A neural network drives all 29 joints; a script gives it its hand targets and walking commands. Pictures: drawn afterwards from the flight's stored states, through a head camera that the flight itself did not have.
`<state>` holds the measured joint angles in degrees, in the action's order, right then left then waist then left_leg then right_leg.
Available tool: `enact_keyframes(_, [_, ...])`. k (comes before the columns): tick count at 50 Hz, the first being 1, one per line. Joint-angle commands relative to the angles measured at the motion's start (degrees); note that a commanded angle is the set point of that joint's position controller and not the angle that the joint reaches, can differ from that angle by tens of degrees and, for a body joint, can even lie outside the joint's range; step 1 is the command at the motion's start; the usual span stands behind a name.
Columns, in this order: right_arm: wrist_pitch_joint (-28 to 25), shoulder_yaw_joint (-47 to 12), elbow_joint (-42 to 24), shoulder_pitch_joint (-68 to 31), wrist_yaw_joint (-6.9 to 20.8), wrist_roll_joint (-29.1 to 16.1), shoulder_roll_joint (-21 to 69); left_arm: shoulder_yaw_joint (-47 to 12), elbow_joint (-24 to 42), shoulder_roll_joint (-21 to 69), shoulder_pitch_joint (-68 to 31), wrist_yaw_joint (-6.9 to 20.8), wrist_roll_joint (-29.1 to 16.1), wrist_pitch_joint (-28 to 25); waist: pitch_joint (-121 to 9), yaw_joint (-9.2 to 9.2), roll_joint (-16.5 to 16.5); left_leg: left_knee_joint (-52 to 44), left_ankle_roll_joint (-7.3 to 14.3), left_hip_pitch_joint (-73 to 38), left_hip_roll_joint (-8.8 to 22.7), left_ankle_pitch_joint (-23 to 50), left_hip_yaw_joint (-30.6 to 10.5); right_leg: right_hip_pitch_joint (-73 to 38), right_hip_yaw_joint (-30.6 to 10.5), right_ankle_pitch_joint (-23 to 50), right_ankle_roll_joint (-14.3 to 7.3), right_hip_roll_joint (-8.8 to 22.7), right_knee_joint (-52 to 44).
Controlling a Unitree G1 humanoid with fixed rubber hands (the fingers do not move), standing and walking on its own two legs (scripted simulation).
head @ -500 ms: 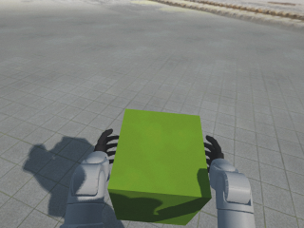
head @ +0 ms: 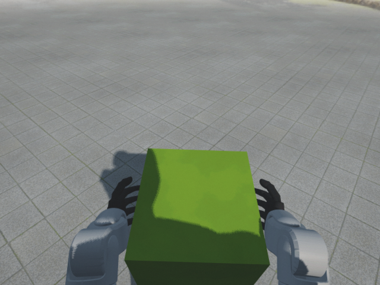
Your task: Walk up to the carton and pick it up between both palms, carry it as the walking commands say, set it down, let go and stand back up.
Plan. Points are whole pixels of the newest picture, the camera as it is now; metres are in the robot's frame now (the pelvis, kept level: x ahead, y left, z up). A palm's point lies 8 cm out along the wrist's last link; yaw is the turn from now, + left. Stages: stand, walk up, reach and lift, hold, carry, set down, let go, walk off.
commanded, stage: carry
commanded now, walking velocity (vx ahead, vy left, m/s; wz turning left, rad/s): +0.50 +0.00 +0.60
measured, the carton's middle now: (194, 227) +0.25 +0.00 +0.03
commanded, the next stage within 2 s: none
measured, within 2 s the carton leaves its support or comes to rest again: neither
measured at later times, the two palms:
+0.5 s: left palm (114, 132) +0.52 +0.23 +0.07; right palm (213, 129) +0.56 -0.06 +0.06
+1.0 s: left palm (71, 98) +0.74 +0.45 +0.06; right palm (149, 87) +0.85 +0.18 +0.05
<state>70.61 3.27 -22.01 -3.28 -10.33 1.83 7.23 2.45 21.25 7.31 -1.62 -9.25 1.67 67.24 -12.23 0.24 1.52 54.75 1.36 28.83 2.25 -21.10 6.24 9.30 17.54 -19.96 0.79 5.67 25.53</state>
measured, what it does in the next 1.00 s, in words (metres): walks ahead, turning left: left foot, then right foot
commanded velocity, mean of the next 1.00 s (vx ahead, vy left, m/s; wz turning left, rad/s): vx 0.50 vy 0.00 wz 0.60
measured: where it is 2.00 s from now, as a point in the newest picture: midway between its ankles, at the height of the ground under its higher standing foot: (90, 186)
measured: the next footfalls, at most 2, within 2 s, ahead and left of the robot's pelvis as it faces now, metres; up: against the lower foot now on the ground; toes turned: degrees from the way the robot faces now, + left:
left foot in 0.16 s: +0.26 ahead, +0.11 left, +0.00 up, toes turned +14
right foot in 0.48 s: +0.42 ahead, -0.05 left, +0.00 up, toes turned +3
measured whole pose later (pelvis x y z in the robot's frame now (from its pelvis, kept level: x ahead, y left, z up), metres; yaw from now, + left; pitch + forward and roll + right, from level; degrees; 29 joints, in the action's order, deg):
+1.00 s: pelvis +0.57 +0.21 -0.01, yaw +30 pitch +4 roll +3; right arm 66.6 1.5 -24.0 -0.3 -10.2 2.5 7.4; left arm 3.7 22.4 7.3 -3.2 -8.6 0.6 66.6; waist -3.6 -4.3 -1.4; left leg 31.5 6.6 18.0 -5.8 -17.8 8.5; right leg 27.0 0.0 -28.9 6.8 8.8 65.7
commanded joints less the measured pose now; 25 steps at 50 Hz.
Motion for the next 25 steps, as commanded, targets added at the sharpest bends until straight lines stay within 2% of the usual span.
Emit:
enact_keyframes(1, [-2.4,-29.0,-3.1,-17.5,6.3,-10.2,43.0,-33.1,10.8,43.5,-27.6,5.8,-16.4,-0.2,2.0,0.72,-12.0,-15.3,0.5,5.4,-0.6,6.3,5.2,-10.6,-8.0,24.4,-2.5,17.1,-12.3])
enact_keyframes(3, [-2.6,-28.0,-2.6,-16.1,5.8,-8.9,42.3,-33.7,10.7,42.7,-27.7,6.3,-17.1,0.1,1.7,0.12,-12.6,-19.1,1.0,-4.0,-4.6,7.2,10.1,-6.9,-3.7,35.1,-0.8,15.9,-7.4])
enact_keyframes(4, [-2.9,-28.1,-3.9,-17.0,5.7,-9.1,43.1,-34.5,11.8,43.3,-28.9,6.6,-17.9,0.0,1.0,-0.31,-14.0,-21.3,1.4,-8.3,-6.2,8.3,11.3,-6.5,-2.1,42.0,0.2,15.0,-3.2])
enact_keyframes(5, [-3.0,-28.3,-3.9,-16.6,5.8,-9.4,42.5,-34.0,10.8,42.5,-27.4,6.8,-17.4,0.1,-0.9,-1.25,-12.1,-23.2,2.7,-15.7,-7.9,9.7,11.8,-3.4,-0.5,47.4,1.4,13.6,3.6])
enact_keyframes(6, [-3.3,-28.3,-3.3,-15.1,5.8,-9.6,42.9,-34.6,11.6,42.8,-28.3,7.2,-17.9,0.2,-4.7,-3.01,-7.3,-26.3,5.1,-25.8,-8.1,8.0,7.6,1.3,0.5,46.8,3.3,10.2,15.7])
enact_keyframes(7, [-3.3,-28.2,-2.7,-14.3,5.5,-9.2,42.5,-34.3,11.7,42.0,-29.1,7.4,-17.8,0.5,-6.5,-5.17,1.7,-32.3,10.1,-34.9,1.4,-0.9,-11.4,14.2,-1.0,35.5,5.6,6.2,32.3])
enact_keyframes(8, [-3.8,-28.0,-2.1,-13.7,5.4,-9.0,43.0,-35.4,12.5,43.2,-29.2,7.9,-18.2,0.4,-7.4,-3.38,15.8,-41.4,15.7,-42.9,14.3,6.2,-38.5,29.3,-5.3,-4.1,7.0,-4.0,46.0])
enact_keyframes(9, [-4.2,-29.2,-3.8,-14.7,5.6,-9.4,44.9,-35.4,10.9,43.9,-29.0,8.5,-18.2,0.1,-10.0,-2.99,9.3,-39.6,19.3,-44.1,17.3,19.5,-42.1,30.7,-16.6,-9.4,5.0,-2.8,52.9])
enact_keyframes(10, [-4.4,-30.6,-5.9,-16.4,5.9,-10.0,46.3,-36.0,11.2,45.4,-29.5,8.8,-18.8,-0.4,-10.3,-3.35,3.6,-37.0,20.1,-44.1,17.5,26.0,-38.8,33.5,-18.3,-10.2,4.3,-0.3,54.8])
enact_keyframes(11, [-4.7,-33.0,-7.9,-20.5,6.4,-11.7,48.0,-34.6,9.6,46.2,-27.7,9.0,-17.9,-1.0,-10.6,-2.76,-2.9,-35.0,18.8,-42.5,18.0,28.6,-34.5,34.8,-18.6,-9.1,4.5,2.5,54.5])
enact_keyframes(12, [-4.9,-34.9,-8.9,-22.5,7.1,-13.3,50.3,-33.4,9.2,47.6,-26.0,9.3,-17.3,-1.5,-11.1,-2.23,-5.4,-35.6,17.7,-38.2,16.7,26.7,-30.4,32.4,-20.0,-6.3,4.7,4.7,49.9])
enact_keyframes(13, [-5.3,-36.6,-9.5,-23.4,8.0,-14.8,51.5,-32.7,8.4,49.3,-23.8,9.4,-15.9,-2.2,-10.2,-1.95,-5.4,-35.6,16.3,-35.5,15.0,25.2,-26.5,30.4,-19.7,-5.0,5.0,5.7,44.2])
enact_keyframes(15, [-6.0,-39.1,-10.9,-25.3,9.3,-17.5,54.1,-31.5,7.9,52.3,-22.1,9.6,-14.1,-3.3,-7.6,-1.66,-3.4,-38.2,16.1,-25.8,14.5,20.7,-24.1,25.6,-17.4,-9.6,5.3,4.6,33.3])
enact_keyframes(16, [-6.3,-39.8,-11.7,-25.5,9.7,-18.2,54.7,-31.8,8.6,53.5,-21.9,9.5,-13.7,-3.7,-6.7,-1.51,-1.6,-39.7,16.1,-22.7,13.6,20.4,-22.9,22.4,-16.1,-9.6,5.3,3.8,27.5])
enact_keyframes(17, [-6.5,-40.8,-12.6,-25.9,10.1,-19.1,54.7,-30.9,8.2,53.5,-20.4,9.4,-12.6,-4.0,-6.7,-1.55,0.6,-40.6,16.2,-20.8,13.7,21.1,-22.7,19.3,-14.7,-7.5,5.3,2.5,23.7])
enact_keyframes(18, [-6.3,-40.8,-11.7,-23.9,10.1,-18.8,54.1,-30.2,7.4,53.0,-18.9,9.3,-12.5,-4.1,-7.3,-1.48,1.4,-40.4,15.4,-18.9,13.4,21.1,-21.3,15.8,-14.1,-3.5,4.9,1.8,19.9])
enact_keyframes(19, [-6.2,-41.0,-11.8,-23.2,10.3,-19.1,53.5,-30.3,8.1,52.1,-18.5,9.1,-12.3,-4.3,-8.5,-1.54,4.3,-39.2,15.1,-19.3,13.0,24.2,-20.9,13.4,-12.6,-1.7,4.8,0.3,16.0])
enact_keyframes(20, [-6.1,-41.1,-11.8,-23.7,10.4,-19.2,52.8,-29.9,8.2,51.3,-18.8,8.9,-12.1,-4.4,-8.6,-1.32,4.5,-37.7,14.2,-18.0,12.2,24.9,-19.5,10.0,-11.7,1.0,4.6,-0.5,11.7])
enact_keyframes(21, [-5.8,-41.3,-12.0,-23.6,10.4,-19.2,52.0,-29.5,8.0,50.9,-18.0,8.7,-11.9,-4.4,-9.2,-0.58,2.4,-35.8,12.6,-14.8,10.4,22.2,-16.7,4.1,-10.0,5.6,4.2,-1.5,5.5])
enact_keyframes(22, [-5.8,-41.3,-12.1,-23.3,10.4,-19.1,51.7,-29.8,9.3,50.3,-18.2,8.6,-12.5,-4.7,-10.8,0.24,-0.1,-30.5,9.8,-9.2,6.0,18.8,-11.6,-7.2,-8.8,10.3,3.6,-0.9,-0.2])
enact_keyframes(23, [-5.6,-41.0,-12.8,-25.0,10.4,-19.2,51.7,-29.8,10.8,50.0,-18.6,8.3,-12.5,-4.8,-12.4,1.91,-7.6,-19.4,5.7,0.7,1.2,17.7,-5.9,-20.5,-15.8,6.8,1.5,6.2,-4.9])
enact_keyframes(24, [-4.9,-39.6,-12.1,-24.9,10.4,-18.3,49.2,-29.6,9.4,47.7,-18.2,7.9,-11.9,-4.3,-12.3,2.00,-22.4,-4.2,2.4,13.2,-4.5,0.2,-0.5,-28.5,-35.0,6.5,-3.9,21.9,-13.3])
enact_keyframes(25, [-4.4,-39.6,-11.5,-26.6,10.6,-18.0,48.1,-30.5,8.7,47.7,-18.7,7.5,-11.4,-4.3,-9.7,1.68,-20.4,4.2,2.4,17.7,-2.4,-6.0,-3.9,-29.0,-39.7,15.8,-8.8,25.3,-11.1])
